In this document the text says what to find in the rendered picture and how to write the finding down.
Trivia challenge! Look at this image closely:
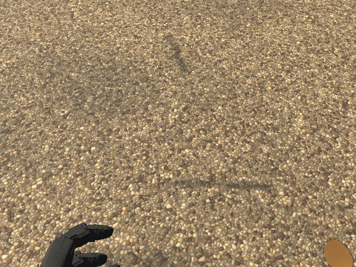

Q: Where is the left robot hand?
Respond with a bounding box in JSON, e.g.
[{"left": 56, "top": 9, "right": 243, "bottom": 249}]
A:
[{"left": 37, "top": 222, "right": 120, "bottom": 267}]

